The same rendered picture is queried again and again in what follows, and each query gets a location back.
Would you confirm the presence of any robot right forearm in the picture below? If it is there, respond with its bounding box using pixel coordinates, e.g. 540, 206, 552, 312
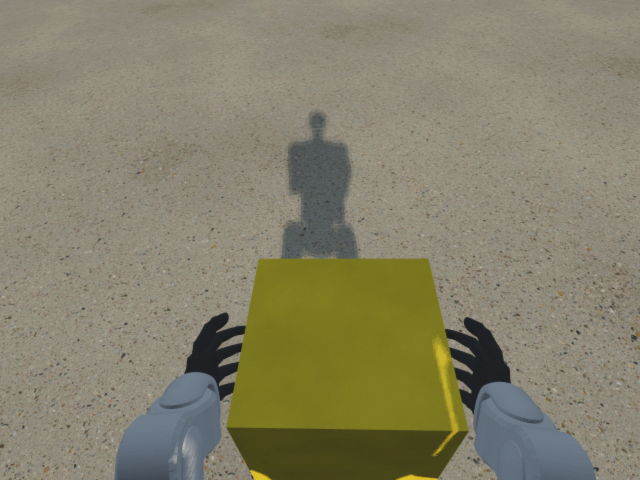
473, 382, 596, 480

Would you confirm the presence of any left robot hand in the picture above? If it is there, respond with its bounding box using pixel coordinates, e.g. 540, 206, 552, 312
184, 312, 246, 401

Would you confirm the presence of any carton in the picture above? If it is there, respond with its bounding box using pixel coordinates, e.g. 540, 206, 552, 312
226, 259, 469, 480

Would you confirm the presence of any right robot hand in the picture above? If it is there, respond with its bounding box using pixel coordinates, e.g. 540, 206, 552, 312
445, 317, 511, 415

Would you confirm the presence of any robot left forearm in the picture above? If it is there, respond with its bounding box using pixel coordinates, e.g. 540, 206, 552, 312
114, 372, 221, 480

